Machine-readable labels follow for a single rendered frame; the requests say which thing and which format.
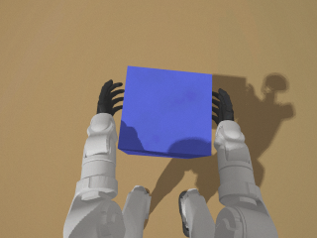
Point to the carton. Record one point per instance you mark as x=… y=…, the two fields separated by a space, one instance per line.
x=166 y=113

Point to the robot left hand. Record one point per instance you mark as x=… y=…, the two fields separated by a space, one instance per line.
x=105 y=103

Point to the robot left upper arm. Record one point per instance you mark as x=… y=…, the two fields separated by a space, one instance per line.
x=100 y=219

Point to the right robot forearm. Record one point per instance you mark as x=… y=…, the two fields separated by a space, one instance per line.
x=235 y=169

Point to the right robot thigh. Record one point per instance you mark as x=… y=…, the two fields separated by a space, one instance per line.
x=195 y=213

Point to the left robot shin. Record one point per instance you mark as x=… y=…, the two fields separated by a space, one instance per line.
x=139 y=188

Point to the robot right hand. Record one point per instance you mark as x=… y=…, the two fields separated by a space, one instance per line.
x=225 y=111

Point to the left robot forearm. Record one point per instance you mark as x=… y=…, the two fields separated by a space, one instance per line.
x=98 y=170

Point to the robot right upper arm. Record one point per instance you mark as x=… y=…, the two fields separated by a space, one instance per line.
x=239 y=222

